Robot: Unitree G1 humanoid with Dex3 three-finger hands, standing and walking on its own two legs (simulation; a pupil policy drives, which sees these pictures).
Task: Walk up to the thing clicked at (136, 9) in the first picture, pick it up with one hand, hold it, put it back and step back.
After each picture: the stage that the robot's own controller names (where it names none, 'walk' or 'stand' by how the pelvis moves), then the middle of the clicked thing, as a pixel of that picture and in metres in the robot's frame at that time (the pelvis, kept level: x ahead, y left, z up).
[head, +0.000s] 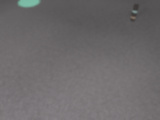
stand; (134, 13) +2.16 -0.69 -0.65
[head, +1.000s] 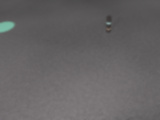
walk; (108, 24) +2.12 -0.14 -0.62
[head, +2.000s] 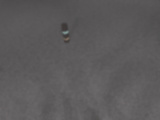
walk; (65, 33) +1.49 +0.35 -0.64
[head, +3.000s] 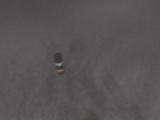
walk; (59, 64) +1.01 +0.35 -0.65
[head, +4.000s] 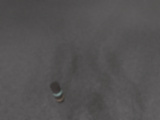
walk; (57, 93) +0.65 +0.32 -0.64
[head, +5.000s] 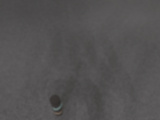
stand; (56, 106) +0.50 +0.24 -0.63
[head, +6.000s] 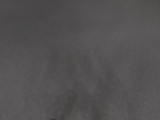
stand; out of the picture +0.44 +0.25 -0.66
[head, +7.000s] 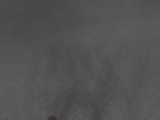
stand; out of the picture +0.45 +0.26 -0.66
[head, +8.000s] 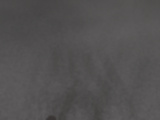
stand; out of the picture +0.45 +0.27 -0.66
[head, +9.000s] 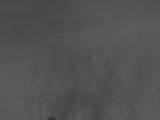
stand; out of the picture +0.45 +0.27 -0.66
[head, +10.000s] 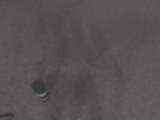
go down; (41, 91) +0.48 +0.26 -0.53
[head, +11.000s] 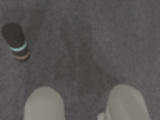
go down; (18, 45) +0.52 +0.29 -0.25
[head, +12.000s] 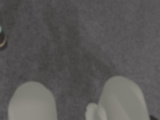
close in; out of the picture +0.51 +0.31 -0.22
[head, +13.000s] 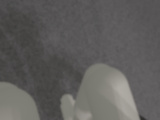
close; out of the picture +0.50 +0.35 -0.16
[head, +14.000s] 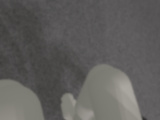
lift; out of the picture +0.46 +0.32 -0.17
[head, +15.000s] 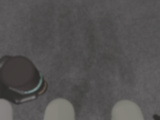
lift; (30, 80) +0.33 +0.20 -0.02
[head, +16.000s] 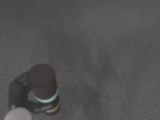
hold; (47, 94) +0.31 +0.15 +0.02
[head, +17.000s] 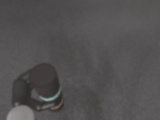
hold; (50, 92) +0.32 +0.14 +0.03
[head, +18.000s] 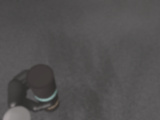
crouch; (46, 92) +0.32 +0.16 +0.02
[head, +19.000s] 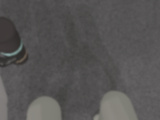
crouch; (11, 46) +0.46 +0.23 -0.06
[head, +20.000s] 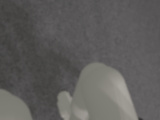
lower; out of the picture +0.47 +0.29 -0.18
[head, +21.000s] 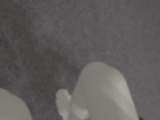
lower; out of the picture +0.48 +0.31 -0.17
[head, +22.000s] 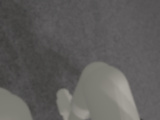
lower; out of the picture +0.48 +0.31 -0.17
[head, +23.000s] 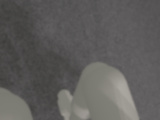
lower; out of the picture +0.48 +0.31 -0.17
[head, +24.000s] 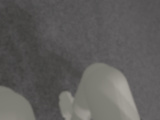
loosen; out of the picture +0.48 +0.29 -0.16
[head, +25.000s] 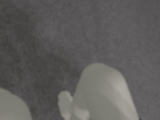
withdraw; out of the picture +0.48 +0.30 -0.18
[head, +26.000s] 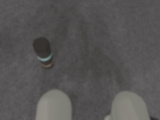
walk; (45, 55) +0.52 +0.23 -0.30
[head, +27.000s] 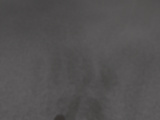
stand; out of the picture +0.44 +0.19 -0.59
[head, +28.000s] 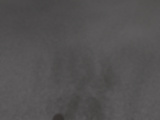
stand; out of the picture +0.45 +0.20 -0.60
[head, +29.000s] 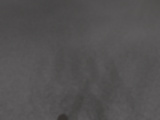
stand; out of the picture +0.45 +0.19 -0.63
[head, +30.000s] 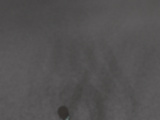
walk; (64, 117) +0.47 +0.19 -0.65
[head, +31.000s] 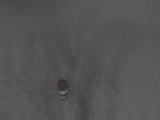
walk; (62, 90) +0.59 +0.14 -0.64
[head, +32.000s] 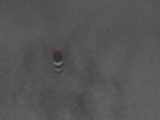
walk; (58, 62) +0.83 +0.25 -0.64
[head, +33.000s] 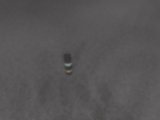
stand; (68, 64) +1.05 +0.22 -0.64
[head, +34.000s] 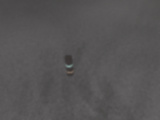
stand; (69, 66) +1.03 +0.22 -0.66
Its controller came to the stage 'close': yes
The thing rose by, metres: 0.68
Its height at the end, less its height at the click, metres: +0.00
